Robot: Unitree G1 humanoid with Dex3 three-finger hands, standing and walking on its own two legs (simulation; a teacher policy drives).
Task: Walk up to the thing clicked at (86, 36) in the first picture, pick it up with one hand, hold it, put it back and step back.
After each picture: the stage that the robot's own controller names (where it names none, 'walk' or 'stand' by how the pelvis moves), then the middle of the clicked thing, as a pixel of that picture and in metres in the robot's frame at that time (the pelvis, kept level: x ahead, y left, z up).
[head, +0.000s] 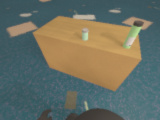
stand; (85, 34) +0.85 +0.10 +0.03
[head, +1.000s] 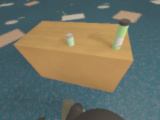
walk; (70, 39) +0.71 +0.26 +0.04
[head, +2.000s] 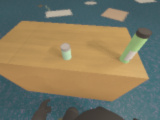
stand; (66, 52) +0.47 +0.21 +0.07
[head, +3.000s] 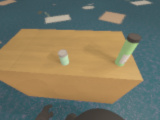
stand; (63, 57) +0.46 +0.23 +0.04
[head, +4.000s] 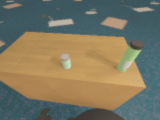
stand; (66, 61) +0.44 +0.21 +0.03
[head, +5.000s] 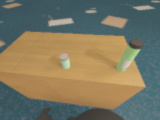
stand; (65, 61) +0.44 +0.22 +0.03
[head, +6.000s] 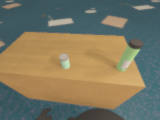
stand; (64, 61) +0.43 +0.22 +0.03
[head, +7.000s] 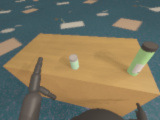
rise first; (74, 62) +0.44 +0.18 +0.03
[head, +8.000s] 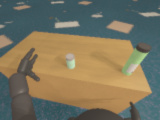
go down; (70, 61) +0.45 +0.18 +0.04
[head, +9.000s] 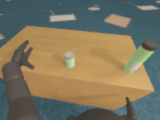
go down; (69, 59) +0.44 +0.16 +0.05
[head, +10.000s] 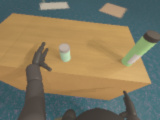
close in; (65, 53) +0.45 +0.17 +0.07
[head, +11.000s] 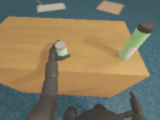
close; (61, 50) +0.46 +0.18 +0.09
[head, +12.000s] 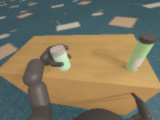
close in; (61, 58) +0.30 +0.16 +0.25
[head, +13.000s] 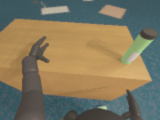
lift; (102, 109) +0.20 -0.25 -0.69
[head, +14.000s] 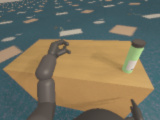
close; out of the picture +0.02 -0.26 -0.72
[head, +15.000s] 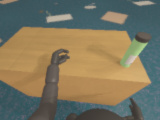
hold; out of the picture -0.15 -0.30 -0.72
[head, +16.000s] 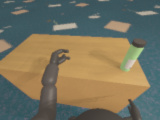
hold; out of the picture -0.31 -0.31 -0.73
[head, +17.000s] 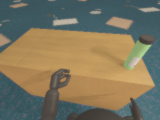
hold; out of the picture -0.47 -0.33 -0.71
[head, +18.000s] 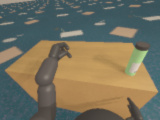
crouch; out of the picture -0.65 -0.34 -0.73
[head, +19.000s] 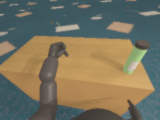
crouch; out of the picture -0.81 -0.35 -0.73
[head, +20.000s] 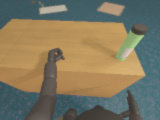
lower; out of the picture -0.92 -0.36 -0.71
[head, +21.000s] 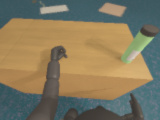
lower; out of the picture -1.08 -0.41 -0.69
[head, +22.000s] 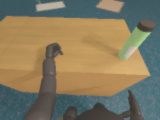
lower; out of the picture -1.21 -0.41 -0.69
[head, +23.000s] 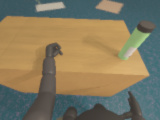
lower; out of the picture -1.34 -0.43 -0.69
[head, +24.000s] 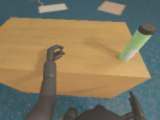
open; out of the picture -1.47 -0.44 -0.70
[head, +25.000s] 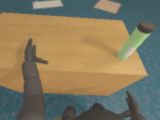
rise; out of the picture -1.58 -0.47 -0.69
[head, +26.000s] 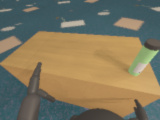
sink last; out of the picture -1.76 -0.38 -0.71
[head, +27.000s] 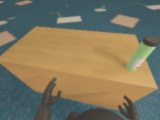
stand; out of the picture -1.83 -0.43 -0.72
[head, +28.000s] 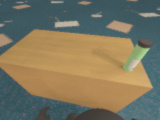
stand; out of the picture -1.93 -0.43 -0.72
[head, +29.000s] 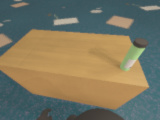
stand; out of the picture -2.03 -0.43 -0.75
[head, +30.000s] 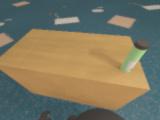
stand; out of the picture -2.14 -0.41 -0.75
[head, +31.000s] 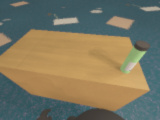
stand; out of the picture -2.23 -0.44 -0.75
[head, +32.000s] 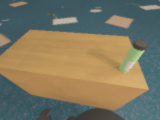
stand; out of the picture -2.32 -0.46 -0.75
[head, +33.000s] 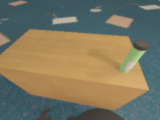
walk; out of the picture -2.40 -0.47 -0.75
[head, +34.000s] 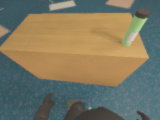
walk; out of the picture -2.26 -0.66 -0.73
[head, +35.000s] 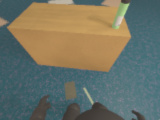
walk; out of the picture -2.06 -0.61 -0.73
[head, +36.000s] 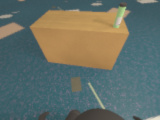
stand; out of the picture -1.94 -0.55 -0.73
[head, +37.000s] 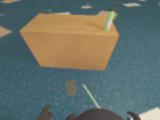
stand; out of the picture -1.96 -0.68 -0.75
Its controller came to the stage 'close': yes
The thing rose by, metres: 0.17
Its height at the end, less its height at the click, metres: -0.78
